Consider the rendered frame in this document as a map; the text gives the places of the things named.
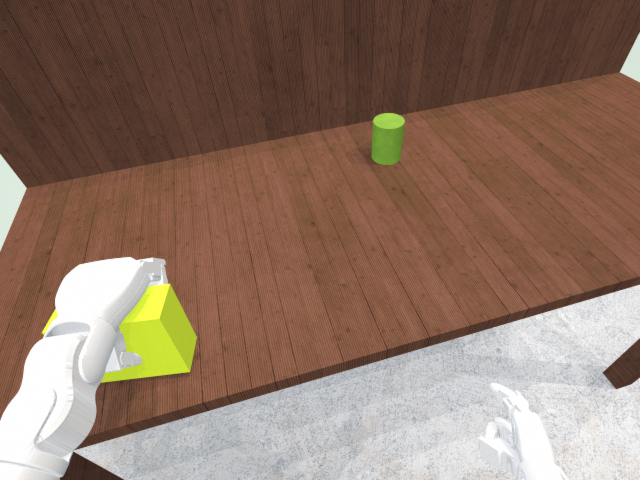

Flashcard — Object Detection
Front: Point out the left robot forearm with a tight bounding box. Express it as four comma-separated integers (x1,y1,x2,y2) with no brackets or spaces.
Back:
0,314,117,480

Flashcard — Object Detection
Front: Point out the robot right hand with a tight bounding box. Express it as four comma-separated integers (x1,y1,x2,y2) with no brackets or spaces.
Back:
479,383,557,477

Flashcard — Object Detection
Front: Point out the table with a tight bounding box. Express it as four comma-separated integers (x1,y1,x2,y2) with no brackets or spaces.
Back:
0,0,640,480

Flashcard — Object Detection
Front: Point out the robot left hand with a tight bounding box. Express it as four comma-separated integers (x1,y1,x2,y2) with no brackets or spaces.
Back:
55,257,168,373

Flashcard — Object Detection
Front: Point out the sponge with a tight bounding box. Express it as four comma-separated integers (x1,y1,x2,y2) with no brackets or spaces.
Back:
42,284,197,383

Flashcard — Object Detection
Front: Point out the right robot forearm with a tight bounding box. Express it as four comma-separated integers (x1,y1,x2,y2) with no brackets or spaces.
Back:
517,459,569,480

